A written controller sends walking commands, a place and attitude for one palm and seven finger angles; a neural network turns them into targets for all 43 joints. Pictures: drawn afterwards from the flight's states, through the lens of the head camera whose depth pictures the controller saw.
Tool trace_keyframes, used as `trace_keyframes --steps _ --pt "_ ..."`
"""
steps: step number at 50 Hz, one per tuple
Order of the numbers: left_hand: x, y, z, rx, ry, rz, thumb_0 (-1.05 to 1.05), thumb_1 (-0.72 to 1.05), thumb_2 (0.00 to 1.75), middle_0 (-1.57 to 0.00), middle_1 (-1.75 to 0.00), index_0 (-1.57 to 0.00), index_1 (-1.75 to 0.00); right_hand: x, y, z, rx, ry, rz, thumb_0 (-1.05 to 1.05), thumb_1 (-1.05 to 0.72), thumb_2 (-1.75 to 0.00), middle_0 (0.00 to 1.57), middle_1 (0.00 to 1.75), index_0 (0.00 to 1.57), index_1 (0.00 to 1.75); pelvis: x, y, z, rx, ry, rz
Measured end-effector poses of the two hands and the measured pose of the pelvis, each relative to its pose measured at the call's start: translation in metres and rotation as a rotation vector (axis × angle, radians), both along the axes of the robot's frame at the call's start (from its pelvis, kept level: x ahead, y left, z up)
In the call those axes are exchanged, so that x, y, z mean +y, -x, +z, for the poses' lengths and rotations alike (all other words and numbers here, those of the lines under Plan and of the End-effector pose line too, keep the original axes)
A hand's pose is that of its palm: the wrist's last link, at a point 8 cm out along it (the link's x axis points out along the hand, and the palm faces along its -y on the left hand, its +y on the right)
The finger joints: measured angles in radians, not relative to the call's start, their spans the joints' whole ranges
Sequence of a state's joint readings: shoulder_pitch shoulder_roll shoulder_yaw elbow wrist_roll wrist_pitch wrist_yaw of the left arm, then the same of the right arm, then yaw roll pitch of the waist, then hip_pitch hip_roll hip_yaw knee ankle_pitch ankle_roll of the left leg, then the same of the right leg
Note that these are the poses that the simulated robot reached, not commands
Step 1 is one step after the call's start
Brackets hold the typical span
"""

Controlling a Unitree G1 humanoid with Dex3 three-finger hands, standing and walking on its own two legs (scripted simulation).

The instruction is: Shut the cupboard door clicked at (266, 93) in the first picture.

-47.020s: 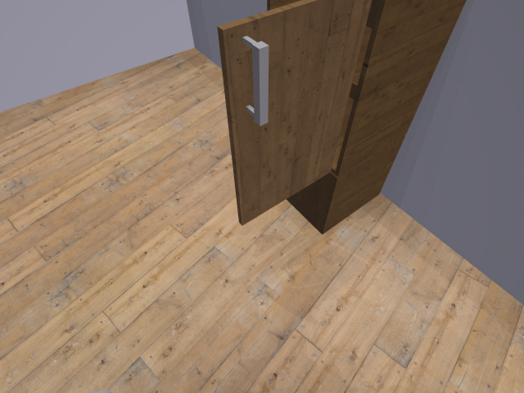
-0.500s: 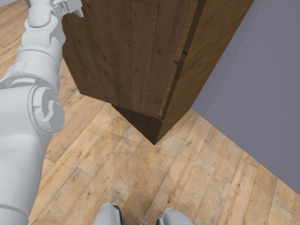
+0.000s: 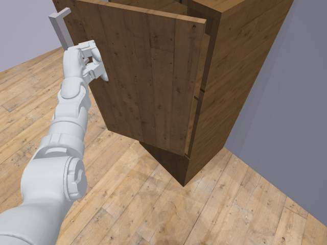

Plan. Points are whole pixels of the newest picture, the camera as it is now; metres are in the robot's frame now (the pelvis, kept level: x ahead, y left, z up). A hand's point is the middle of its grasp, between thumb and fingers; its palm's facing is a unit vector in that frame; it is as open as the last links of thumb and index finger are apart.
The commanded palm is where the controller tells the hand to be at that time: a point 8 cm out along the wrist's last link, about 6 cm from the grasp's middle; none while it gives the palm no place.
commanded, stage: pull the fist back off the door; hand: left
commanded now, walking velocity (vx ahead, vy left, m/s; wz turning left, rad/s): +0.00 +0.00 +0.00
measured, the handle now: (72, 42) +0.62 +0.21 +0.16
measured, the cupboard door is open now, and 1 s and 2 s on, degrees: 25 25 25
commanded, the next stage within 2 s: draw the hand back to the body in 0.20 s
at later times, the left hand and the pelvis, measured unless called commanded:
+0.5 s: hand (99, 76) +0.45 +0.11 +0.18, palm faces +0.08 -1.00 +0.02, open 3.1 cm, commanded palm +0.39 +0.17 +0.17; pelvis -0.01 -0.01 +0.00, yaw +0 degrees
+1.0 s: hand (44, 146) +0.29 +0.19 +0.18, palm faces +0.21 -0.96 -0.20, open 3.1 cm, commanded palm +0.25 +0.23 +0.19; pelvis -0.02 +0.00 +0.02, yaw +1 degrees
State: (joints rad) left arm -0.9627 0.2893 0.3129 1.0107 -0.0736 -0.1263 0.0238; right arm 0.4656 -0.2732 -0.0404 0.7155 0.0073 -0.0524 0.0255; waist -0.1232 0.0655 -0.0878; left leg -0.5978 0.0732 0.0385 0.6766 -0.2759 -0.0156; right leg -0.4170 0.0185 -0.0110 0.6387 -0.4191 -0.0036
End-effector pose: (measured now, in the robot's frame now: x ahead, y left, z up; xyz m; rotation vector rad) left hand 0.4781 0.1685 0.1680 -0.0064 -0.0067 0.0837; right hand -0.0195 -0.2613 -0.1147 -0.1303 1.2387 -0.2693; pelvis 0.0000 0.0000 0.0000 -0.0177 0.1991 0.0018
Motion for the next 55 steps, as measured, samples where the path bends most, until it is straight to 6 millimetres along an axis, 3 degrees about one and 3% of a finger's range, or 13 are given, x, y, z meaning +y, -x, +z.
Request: trace_keyframes --steps 8,13,18,25,30,34,37,42,47,51,55 --pt "-0.003 0.035 0.002 -0.026 -0.003 0.003 0.01 0.9 0.9 -1.3 -1.5 -1.3 -1.5 -0.009 -0.076 0.007 -0.208 0.023 0.069 0.01 -0.91 -0.89 0.2 0.3 0.2 0.3 -0.003 0.002 0.003 -0.054 -0.009 0.01" --pt "-0.006 0.046 0.007 -0.002 -0.007 -0.001 0.01 0.9 0.9 -1.3 -1.5 -1.3 -1.5 -0.004 -0.108 0.012 -0.291 0.014 0.117 0.01 -0.91 -0.89 0.2 0.3 0.2 0.3 -0.005 0.009 0.003 -0.081 -0.012 0.029" --pt "-0.012 0.043 0.015 -0.002 -0.019 -0.006 0.01 0.9 0.9 -1.3 -1.5 -1.3 -1.5 0.003 -0.111 0.011 -0.312 0.002 0.14 0.01 -0.91 -0.89 0.2 0.3 0.2 0.3 -0.007 0.016 0.002 -0.08 -0.011 0.037" --pt "-0.005 0.055 0.012 -0.037 0.006 -0.001 0.01 0.89 0.9 -1.3 -1.5 -1.3 -1.5 0.005 -0.079 0.003 -0.255 -0.033 0.085 0.01 -0.91 -0.89 0.2 0.3 0.2 0.3 -0.008 0.014 0.004 -0.083 -0.022 0.003" --pt "0.017 0.086 0.001 -0.04 -0.013 0.018 0.01 0.9 0.9 -1.29 -1.5 -1.3 -1.5 0.002 -0.062 0.002 -0.219 -0.037 0.041 0.01 -0.9 -0.89 0.2 0.3 0.2 0.3 -0.008 0.01 0.007 -0.122 -0.024 -0.011" --pt "0.033 0.116 0.002 -0.064 -0.025 0.025 0.02 0.9 0.9 -1.3 -1.5 -1.3 -1.5 -0.002 -0.068 0.006 -0.234 -0.015 0.045 0.01 -0.9 -0.89 0.2 0.3 0.2 0.3 -0.008 0.01 0.01 -0.154 -0.022 -0.007" --pt "0.041 0.137 0.008 -0.087 -0.036 0.018 0.02 0.9 0.9 -1.3 -1.5 -1.3 -1.5 -0.002 -0.086 0.012 -0.285 0.001 0.066 0.01 -0.91 -0.89 0.2 0.3 0.2 0.3 -0.008 0.012 0.011 -0.175 -0.02 0.0" --pt "0.05 0.169 0.015 -0.087 -0.04 0.005 0.01 0.9 0.9 -1.27 -1.47 -1.27 -1.47 0.004 -0.133 0.03 -0.43 0.008 0.122 0.01 -0.91 -0.9 0.2 0.3 0.2 0.3 -0.006 0.017 0.012 -0.204 -0.021 0.012" --pt "0.057 0.206 0.019 -0.136 -0.196 0.074 0.01 0.89 0.9 -1.19 -1.38 -1.2 -1.39 0.022 -0.177 0.056 -0.571 -0.002 0.184 0.01 -0.91 -0.9 0.2 0.3 0.19 0.3 -0.004 0.021 0.017 -0.234 -0.024 0.013" --pt "0.07 0.231 0.015 -0.146 -0.24 0.134 0.01 0.89 0.9 -1.11 -1.29 -1.11 -1.29 0.038 -0.197 0.069 -0.61 -0.015 0.237 0.01 -0.91 -0.9 0.2 0.3 0.2 0.3 -0.004 0.022 0.02 -0.251 -0.023 0.016" --pt "0.085 0.252 0.016 -0.153 -0.273 0.196 0.01 0.89 0.9 -1.01 -1.18 -1.01 -1.18 0.05 -0.204 0.071 -0.605 -0.029 0.277 0.01 -0.9 -0.89 0.2 0.3 0.2 0.3 -0.004 0.022 0.022 -0.263 -0.022 0.02"
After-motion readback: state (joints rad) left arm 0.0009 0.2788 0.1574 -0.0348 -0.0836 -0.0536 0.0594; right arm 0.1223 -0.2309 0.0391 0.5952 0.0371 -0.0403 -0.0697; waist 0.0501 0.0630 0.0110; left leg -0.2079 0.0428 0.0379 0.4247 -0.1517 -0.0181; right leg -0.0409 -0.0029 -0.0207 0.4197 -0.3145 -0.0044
